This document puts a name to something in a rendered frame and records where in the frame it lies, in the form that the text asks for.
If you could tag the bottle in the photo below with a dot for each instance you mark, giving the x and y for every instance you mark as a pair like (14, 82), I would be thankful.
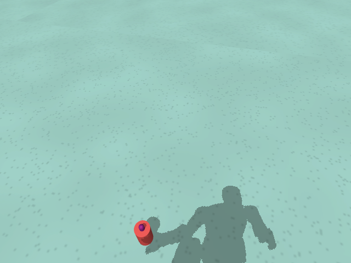
(143, 232)

